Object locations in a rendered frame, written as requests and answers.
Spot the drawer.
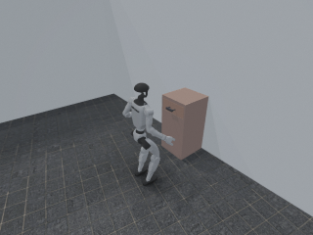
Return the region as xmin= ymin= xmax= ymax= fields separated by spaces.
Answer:
xmin=162 ymin=98 xmax=184 ymax=119

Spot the robot right upper arm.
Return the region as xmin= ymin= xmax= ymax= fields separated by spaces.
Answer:
xmin=144 ymin=106 xmax=154 ymax=134

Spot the humanoid robot head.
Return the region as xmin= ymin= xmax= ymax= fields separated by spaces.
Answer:
xmin=133 ymin=82 xmax=150 ymax=107

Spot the right robot hand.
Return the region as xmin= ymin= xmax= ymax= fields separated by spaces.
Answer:
xmin=165 ymin=136 xmax=176 ymax=146

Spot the humanoid robot torso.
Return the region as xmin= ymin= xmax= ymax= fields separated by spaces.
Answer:
xmin=131 ymin=97 xmax=149 ymax=144

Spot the right robot forearm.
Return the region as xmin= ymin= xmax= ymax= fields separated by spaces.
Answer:
xmin=149 ymin=127 xmax=167 ymax=141

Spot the robot left upper arm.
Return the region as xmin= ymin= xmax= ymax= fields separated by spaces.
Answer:
xmin=122 ymin=97 xmax=137 ymax=118

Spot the handle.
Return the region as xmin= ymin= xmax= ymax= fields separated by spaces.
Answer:
xmin=166 ymin=107 xmax=175 ymax=113

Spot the cabinet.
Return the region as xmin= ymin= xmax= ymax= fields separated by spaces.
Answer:
xmin=161 ymin=87 xmax=209 ymax=161

